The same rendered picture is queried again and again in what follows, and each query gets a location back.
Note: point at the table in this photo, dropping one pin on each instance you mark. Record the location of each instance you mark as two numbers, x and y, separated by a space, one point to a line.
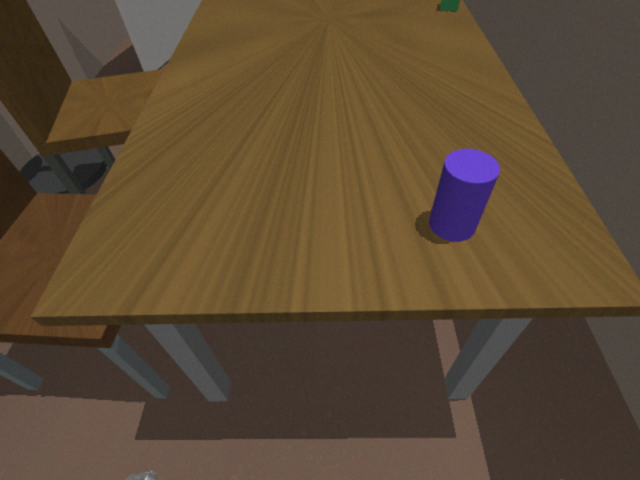
284 169

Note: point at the chair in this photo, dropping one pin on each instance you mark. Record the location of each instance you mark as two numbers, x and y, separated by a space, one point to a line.
57 114
35 232

